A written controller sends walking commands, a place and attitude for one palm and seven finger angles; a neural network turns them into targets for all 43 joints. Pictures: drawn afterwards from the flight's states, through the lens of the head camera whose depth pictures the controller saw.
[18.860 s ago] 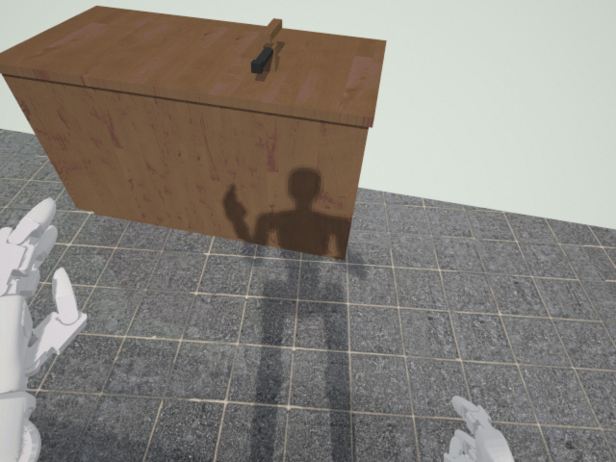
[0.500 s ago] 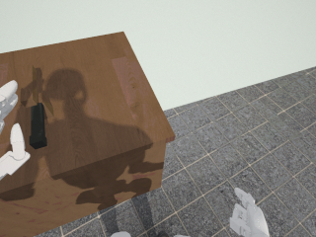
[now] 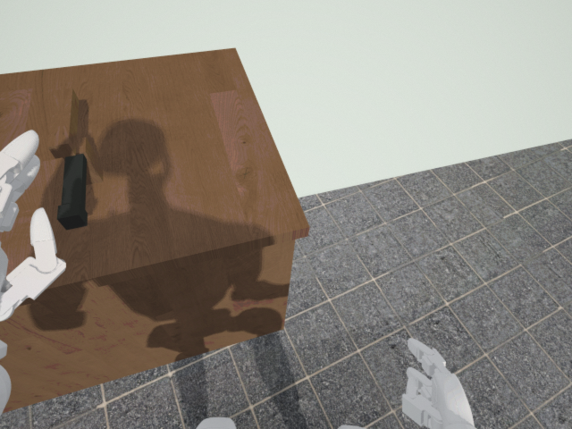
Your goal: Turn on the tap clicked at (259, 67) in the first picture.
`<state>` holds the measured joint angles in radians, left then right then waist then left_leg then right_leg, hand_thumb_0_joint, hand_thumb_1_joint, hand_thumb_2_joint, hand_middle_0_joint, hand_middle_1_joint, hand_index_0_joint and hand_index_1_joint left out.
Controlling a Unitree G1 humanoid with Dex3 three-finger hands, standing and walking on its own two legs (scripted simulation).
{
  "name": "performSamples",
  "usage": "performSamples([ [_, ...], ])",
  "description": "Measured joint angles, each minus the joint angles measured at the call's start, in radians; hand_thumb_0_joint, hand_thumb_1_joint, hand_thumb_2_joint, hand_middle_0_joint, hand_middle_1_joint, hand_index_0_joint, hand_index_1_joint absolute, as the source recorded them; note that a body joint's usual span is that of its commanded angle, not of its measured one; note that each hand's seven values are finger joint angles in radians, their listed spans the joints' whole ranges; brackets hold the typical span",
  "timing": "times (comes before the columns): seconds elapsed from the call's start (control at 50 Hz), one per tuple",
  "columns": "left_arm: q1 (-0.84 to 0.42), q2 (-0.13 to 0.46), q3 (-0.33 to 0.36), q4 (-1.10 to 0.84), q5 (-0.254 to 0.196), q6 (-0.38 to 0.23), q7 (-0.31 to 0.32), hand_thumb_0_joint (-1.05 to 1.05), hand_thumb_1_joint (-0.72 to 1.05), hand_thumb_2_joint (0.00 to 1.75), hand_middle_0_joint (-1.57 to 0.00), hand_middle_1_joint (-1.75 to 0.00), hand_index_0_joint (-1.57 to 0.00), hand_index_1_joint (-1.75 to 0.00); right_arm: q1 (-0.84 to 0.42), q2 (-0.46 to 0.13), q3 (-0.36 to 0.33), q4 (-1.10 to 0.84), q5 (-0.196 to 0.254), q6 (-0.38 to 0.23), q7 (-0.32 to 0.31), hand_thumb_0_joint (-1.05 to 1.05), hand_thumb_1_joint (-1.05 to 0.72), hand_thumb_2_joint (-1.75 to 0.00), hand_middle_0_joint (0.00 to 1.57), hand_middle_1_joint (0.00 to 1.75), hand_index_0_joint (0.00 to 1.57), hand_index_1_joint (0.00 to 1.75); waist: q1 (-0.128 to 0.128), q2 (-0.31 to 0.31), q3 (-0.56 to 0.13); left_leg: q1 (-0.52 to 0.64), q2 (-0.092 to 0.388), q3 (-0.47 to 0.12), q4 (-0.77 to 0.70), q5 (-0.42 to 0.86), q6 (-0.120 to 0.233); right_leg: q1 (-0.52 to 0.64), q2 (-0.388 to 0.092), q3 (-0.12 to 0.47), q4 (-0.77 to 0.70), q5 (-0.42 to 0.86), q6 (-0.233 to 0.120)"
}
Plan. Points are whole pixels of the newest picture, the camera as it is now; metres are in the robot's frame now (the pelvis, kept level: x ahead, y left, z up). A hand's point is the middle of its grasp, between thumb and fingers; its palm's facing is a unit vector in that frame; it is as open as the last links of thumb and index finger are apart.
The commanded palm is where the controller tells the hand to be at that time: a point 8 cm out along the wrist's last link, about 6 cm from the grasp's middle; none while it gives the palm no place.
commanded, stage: come to a stop and stand still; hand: left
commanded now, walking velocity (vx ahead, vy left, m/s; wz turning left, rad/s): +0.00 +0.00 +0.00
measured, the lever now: (72, 215) +0.37 +0.34 +0.05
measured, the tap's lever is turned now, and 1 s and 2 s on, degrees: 0 0 0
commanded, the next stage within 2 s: look again from close up in 0.98 s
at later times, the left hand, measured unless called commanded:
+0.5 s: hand (44, 243) +0.25 +0.25 +0.18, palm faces +0.36 -0.85 -0.38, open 7.4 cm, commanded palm +0.17 +0.28 +0.19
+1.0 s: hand (39, 247) +0.25 +0.26 +0.17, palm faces +0.32 -0.88 -0.34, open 7.4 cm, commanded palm +0.19 +0.30 +0.19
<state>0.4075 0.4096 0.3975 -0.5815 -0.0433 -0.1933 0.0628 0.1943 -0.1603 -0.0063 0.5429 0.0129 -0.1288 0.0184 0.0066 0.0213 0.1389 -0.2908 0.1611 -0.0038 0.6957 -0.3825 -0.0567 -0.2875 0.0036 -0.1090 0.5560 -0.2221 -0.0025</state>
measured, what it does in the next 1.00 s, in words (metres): stands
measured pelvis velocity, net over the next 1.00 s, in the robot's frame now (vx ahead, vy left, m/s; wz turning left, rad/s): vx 0.01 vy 0.03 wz -0.06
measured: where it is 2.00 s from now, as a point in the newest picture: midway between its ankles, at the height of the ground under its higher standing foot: outside the picture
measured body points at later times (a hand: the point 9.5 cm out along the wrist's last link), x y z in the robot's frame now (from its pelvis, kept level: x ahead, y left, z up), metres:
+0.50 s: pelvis +0.00 +0.01 +0.01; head +0.02 +0.02 +0.46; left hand +0.22 +0.30 +0.20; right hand +0.15 -0.23 -0.06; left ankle +0.00 +0.13 -0.72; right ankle +0.04 -0.13 -0.72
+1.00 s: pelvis +0.01 +0.03 +0.02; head +0.03 +0.06 +0.47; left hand +0.23 +0.31 +0.19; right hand +0.18 -0.20 -0.05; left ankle +0.00 +0.13 -0.72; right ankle +0.04 -0.13 -0.72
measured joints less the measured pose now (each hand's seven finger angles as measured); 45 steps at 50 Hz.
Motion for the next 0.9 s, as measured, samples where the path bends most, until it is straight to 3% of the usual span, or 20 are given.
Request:
performSamples([
  [0.06,0.040,-0.003,0.006,-0.024,-0.024,0.004,0.009,0.01,0.89,0.90,-0.21,-0.30,-0.21,-0.30,-0.009,-0.009,0.000,0.018,0.003,0.012,-0.012,0.01,-0.91,-0.89,0.21,0.30,0.20,0.30,-0.016,-0.030,-0.022,-0.004,-0.053,-0.001,-0.017,-0.002,0.030,-0.042,-0.007,0.009,0.035,-0.029,-0.011],
  [0.1,0.078,0.000,0.011,-0.026,-0.030,0.002,0.022,0.01,0.88,0.90,-0.21,-0.30,-0.21,-0.30,-0.004,-0.013,0.000,0.030,0.003,0.019,-0.028,0.01,-0.91,-0.89,0.21,0.30,0.20,0.30,-0.022,-0.059,-0.029,0.020,-0.070,0.010,-0.066,0.033,0.016,-0.043,-0.018,0.026,0.033,-0.026,-0.012],
  [0.16,0.100,0.000,0.002,-0.002,-0.018,0.004,0.039,0.01,0.88,0.90,-0.21,-0.30,-0.22,-0.30,0.029,-0.038,-0.009,0.032,0.007,0.020,-0.045,0.01,-0.91,-0.89,0.21,0.30,0.20,0.30,-0.029,-0.049,-0.042,0.042,-0.071,0.002,-0.113,0.059,0.003,-0.019,-0.018,0.017,-0.007,-0.011,-0.011],
  [0.26,0.094,-0.015,-0.006,0.037,-0.008,0.007,0.061,0.01,0.88,0.90,-0.21,-0.30,-0.22,-0.30,0.052,-0.075,-0.026,0.061,0.011,0.017,-0.056,0.01,-0.91,-0.89,0.20,0.30,0.20,0.30,-0.029,-0.027,-0.052,0.056,-0.077,-0.005,-0.133,0.064,0.035,0.004,-0.021,0.007,-0.037,-0.002,-0.016],
  [0.3,0.088,-0.026,-0.012,0.050,-0.007,0.009,0.066,0.01,0.88,0.90,-0.21,-0.30,-0.22,-0.30,0.050,-0.081,-0.028,0.073,0.009,0.017,-0.058,0.01,-0.91,-0.89,0.20,0.30,0.20,0.30,-0.027,-0.029,-0.052,0.073,-0.084,-0.001,-0.156,0.075,0.021,0.011,-0.029,0.012,-0.040,-0.003,-0.013],
  [0.34,-0.041,0.045,0.016,0.127,0.039,-0.016,0.017,0.01,0.88,0.90,-0.22,-0.30,-0.22,-0.30,0.066,-0.076,-0.042,0.089,-0.015,-0.019,-0.067,0.01,-0.91,-0.89,0.20,0.30,0.20,0.30,0.024,-0.036,-0.041,0.045,-0.089,0.011,-0.114,0.086,0.031,0.002,-0.030,0.017,-0.036,0.002,-0.011],
  [0.38,-0.149,0.072,0.053,0.220,0.029,-0.042,0.007,0.01,0.88,0.90,-0.22,-0.30,-0.22,-0.30,0.057,-0.078,-0.030,0.098,-0.010,-0.030,-0.056,0.01,-0.91,-0.89,0.20,0.30,0.20,0.30,0.048,-0.042,-0.036,0.054,-0.105,0.010,-0.139,0.089,0.037,-0.008,-0.029,0.034,-0.030,0.010,-0.011],
  [0.44,-0.171,0.026,0.063,0.247,0.004,-0.044,0.030,0.01,0.88,0.90,-0.21,-0.30,-0.21,-0.30,0.030,-0.070,-0.013,0.091,-0.008,-0.045,-0.030,0.01,-0.91,-0.89,0.20,0.30,0.20,0.30,0.032,-0.051,-0.037,0.087,-0.120,0.035,-0.183,0.098,0.027,0.005,-0.039,0.066,-0.051,0.027,0.007],
  [0.5,-0.088,-0.033,-0.003,0.194,0.002,-0.044,0.035,0.01,0.89,0.90,-0.20,-0.30,-0.21,-0.30,0.021,-0.053,0.001,0.062,-0.007,-0.054,-0.013,0.01,-0.91,-0.89,0.20,0.30,0.20,0.30,0.011,-0.054,-0.053,0.108,-0.135,0.063,-0.210,0.111,0.047,0.014,-0.050,0.094,-0.074,0.043,0.024],
  [0.56,-0.015,-0.045,-0.061,0.162,0.015,-0.046,0.017,0.01,0.89,0.90,-0.21,-0.30,-0.21,-0.30,0.021,-0.027,0.018,0.039,-0.008,-0.053,-0.012,0.01,-0.91,-0.89,0.20,0.30,0.20,0.30,0.002,-0.065,-0.064,0.113,-0.146,0.075,-0.216,0.110,0.059,0.012,-0.060,0.107,-0.073,0.042,0.033],
  [0.66,-0.009,-0.024,-0.044,0.165,0.014,-0.042,0.013,0.01,0.88,0.90,-0.22,-0.30,-0.22,-0.30,0.027,0.006,0.042,0.039,-0.015,-0.047,-0.021,0.01,-0.91,-0.89,0.21,0.30,0.20,0.30,0.020,-0.078,-0.066,0.115,-0.144,0.069,-0.211,0.104,0.063,0.029,-0.058,0.101,-0.093,0.049,0.041],
  [0.78,-0.076,-0.065,-0.027,0.164,0.014,-0.035,0.034,0.01,0.88,0.90,-0.21,-0.30,-0.21,-0.30,0.025,-0.002,0.049,0.059,-0.023,-0.046,-0.018,0.01,-0.91,-0.89,0.21,0.30,0.20,0.30,0.050,-0.078,-0.073,0.124,-0.142,0.063,-0.223,0.106,0.067,0.057,-0.056,0.093,-0.139,0.067,0.045],
  [0.9,-0.069,-0.084,-0.058,0.159,0.022,-0.023,0.034,0.01,0.89,0.90,-0.21,-0.30,-0.21,-0.30,0.004,-0.016,0.040,0.049,-0.024,-0.026,-0.019,0.01,-0.91,-0.89,0.21,0.30,0.20,0.30,0.034,-0.071,-0.082,0.133,-0.143,0.064,-0.236,0.106,0.071,0.072,-0.057,0.094,-0.166,0.076,0.051],
])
